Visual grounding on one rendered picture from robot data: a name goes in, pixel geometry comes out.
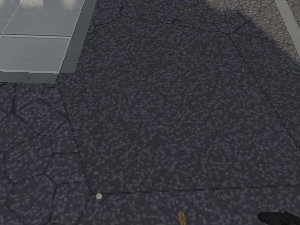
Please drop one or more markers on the right robot hand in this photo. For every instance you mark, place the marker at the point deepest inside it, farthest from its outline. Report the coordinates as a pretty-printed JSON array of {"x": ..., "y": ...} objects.
[{"x": 278, "y": 218}]

